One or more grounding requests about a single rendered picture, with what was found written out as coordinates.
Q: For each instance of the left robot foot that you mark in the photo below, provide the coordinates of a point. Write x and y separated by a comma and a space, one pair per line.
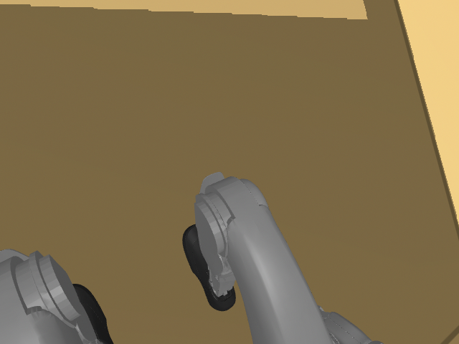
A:
94, 312

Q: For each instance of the right robot foot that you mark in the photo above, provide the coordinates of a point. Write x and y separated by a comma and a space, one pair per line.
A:
199, 267

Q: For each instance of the right robot hand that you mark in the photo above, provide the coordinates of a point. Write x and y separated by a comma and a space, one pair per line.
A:
343, 331

